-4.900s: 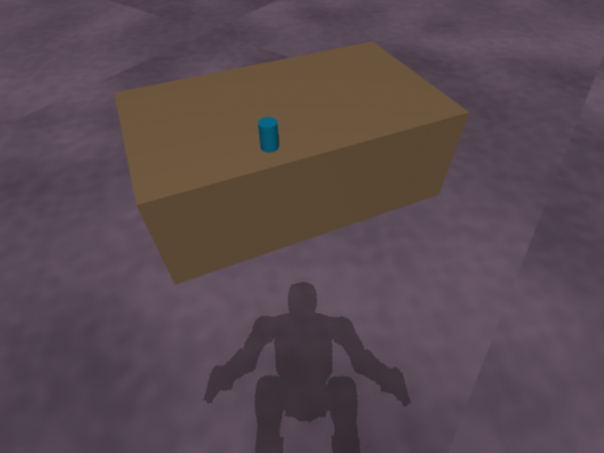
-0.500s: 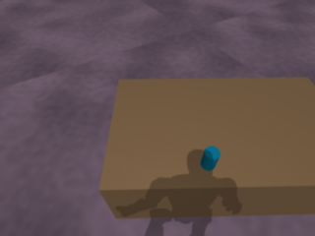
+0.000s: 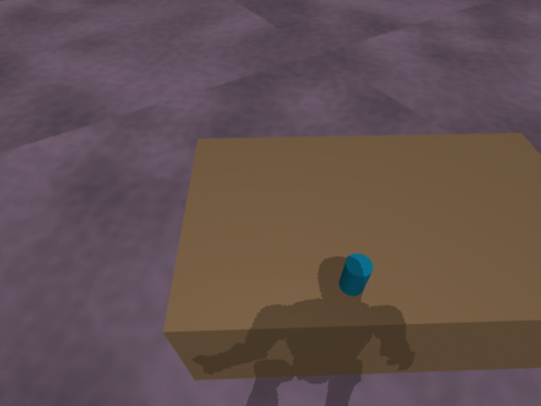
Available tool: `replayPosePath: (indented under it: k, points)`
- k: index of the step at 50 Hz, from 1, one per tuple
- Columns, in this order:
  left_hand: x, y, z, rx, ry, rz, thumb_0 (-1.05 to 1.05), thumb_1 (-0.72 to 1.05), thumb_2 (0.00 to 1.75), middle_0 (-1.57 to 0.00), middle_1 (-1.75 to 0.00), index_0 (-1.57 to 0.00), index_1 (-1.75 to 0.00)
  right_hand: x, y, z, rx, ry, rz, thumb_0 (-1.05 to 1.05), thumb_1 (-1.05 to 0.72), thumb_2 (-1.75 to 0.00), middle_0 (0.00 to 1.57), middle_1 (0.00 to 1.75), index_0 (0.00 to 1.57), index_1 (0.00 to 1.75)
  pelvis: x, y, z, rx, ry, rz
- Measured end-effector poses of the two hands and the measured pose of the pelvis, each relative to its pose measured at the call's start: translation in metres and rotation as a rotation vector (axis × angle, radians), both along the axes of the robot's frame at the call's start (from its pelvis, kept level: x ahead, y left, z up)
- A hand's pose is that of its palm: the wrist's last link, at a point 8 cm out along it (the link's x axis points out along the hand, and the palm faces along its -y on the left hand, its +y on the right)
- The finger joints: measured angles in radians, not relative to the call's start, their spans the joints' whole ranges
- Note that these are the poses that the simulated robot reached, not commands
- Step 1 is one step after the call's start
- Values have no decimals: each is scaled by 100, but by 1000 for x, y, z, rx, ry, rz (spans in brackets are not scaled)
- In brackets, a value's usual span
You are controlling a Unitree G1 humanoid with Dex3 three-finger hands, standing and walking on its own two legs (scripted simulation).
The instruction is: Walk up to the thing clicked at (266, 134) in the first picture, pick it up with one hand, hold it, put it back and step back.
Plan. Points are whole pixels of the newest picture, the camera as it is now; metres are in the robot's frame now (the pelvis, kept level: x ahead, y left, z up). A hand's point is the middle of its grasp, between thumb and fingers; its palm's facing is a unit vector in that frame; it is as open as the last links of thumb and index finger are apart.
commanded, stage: stand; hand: right
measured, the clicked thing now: (355, 275) +0.48 -0.20 -0.28
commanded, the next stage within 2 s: go down in 1.56 s
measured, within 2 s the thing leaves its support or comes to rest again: neither
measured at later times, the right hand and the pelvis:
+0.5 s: hand out of the picture +0.08 -0.25 -0.16, palm faces -0.01 +0.94 -0.34, open 7.4 cm; pelvis +0.00 +0.00 +0.00, yaw +0 degrees
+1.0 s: hand out of the picture +0.08 -0.25 -0.16, palm faces -0.02 +0.94 -0.34, open 7.4 cm; pelvis +0.01 +0.00 +0.00, yaw +0 degrees
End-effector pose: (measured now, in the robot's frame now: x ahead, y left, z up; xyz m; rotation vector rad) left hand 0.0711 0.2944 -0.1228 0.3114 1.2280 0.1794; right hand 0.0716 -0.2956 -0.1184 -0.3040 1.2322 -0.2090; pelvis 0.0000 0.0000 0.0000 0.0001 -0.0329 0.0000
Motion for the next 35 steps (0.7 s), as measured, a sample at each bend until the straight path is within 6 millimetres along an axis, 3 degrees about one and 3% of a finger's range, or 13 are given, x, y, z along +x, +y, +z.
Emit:
replayPosePath:
  k: [35]
  points:
    - [-3, 0, 0, 7, 20, -3, 1, 91, 90, -20, -30, -21, -30, -2, -3, -1, -1, 16, 4, 1, -90, -90, 21, 30, 20, 30, 4, -2, 0, 3, 5, -5]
